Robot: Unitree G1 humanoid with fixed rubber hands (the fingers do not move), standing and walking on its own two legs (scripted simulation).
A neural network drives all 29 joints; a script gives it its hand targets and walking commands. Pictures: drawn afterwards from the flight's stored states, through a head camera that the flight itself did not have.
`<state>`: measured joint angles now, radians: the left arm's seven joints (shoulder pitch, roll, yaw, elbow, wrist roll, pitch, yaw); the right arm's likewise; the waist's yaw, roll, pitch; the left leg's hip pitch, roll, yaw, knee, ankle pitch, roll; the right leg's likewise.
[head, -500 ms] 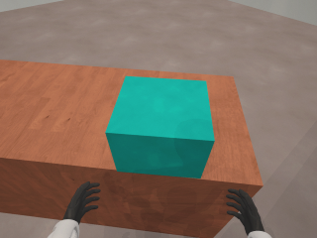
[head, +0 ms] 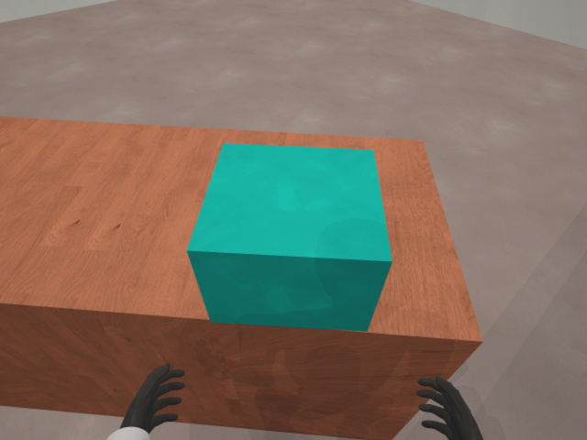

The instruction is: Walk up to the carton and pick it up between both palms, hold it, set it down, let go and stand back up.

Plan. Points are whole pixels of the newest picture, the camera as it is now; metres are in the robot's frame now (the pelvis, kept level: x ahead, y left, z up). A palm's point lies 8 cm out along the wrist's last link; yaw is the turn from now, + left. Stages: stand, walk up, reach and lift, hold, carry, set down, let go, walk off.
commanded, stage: set down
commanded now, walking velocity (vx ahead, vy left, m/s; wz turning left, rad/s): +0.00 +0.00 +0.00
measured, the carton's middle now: (293, 235) +0.43 +0.02 +0.03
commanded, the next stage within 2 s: let go in 0.42 s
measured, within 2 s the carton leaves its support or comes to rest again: neither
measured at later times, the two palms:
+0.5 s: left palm (134, 438) +0.15 +0.23 -0.08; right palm out of the picture +0.15 -0.22 -0.08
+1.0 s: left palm out of the picture +0.15 +0.22 -0.08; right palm out of the picture +0.14 -0.23 -0.09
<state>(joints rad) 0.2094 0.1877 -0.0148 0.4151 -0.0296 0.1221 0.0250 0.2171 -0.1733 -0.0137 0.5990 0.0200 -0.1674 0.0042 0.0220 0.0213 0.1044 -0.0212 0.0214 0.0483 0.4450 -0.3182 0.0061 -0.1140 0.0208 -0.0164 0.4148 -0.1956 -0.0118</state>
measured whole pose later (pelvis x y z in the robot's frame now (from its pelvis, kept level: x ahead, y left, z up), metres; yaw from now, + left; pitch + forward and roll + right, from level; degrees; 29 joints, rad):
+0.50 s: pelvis +0.00 +0.00 +0.00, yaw +0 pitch -5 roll -1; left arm 0.22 0.21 -0.01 0.47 0.00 0.16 0.02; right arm 0.20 -0.15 -0.05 0.74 -0.02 -0.21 0.02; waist 0.02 0.01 0.09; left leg -0.03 0.03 0.05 0.44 -0.32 0.00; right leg -0.12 0.03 -0.02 0.41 -0.20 -0.01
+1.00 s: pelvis +0.00 +0.00 +0.00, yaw +1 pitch -4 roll -1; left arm 0.20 0.19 -0.01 0.53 0.03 0.10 0.02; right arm 0.20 -0.16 -0.05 0.74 -0.03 -0.12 0.02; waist 0.01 0.00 0.07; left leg -0.09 0.02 0.02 0.48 -0.33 0.01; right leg -0.16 0.02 -0.04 0.44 -0.21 -0.01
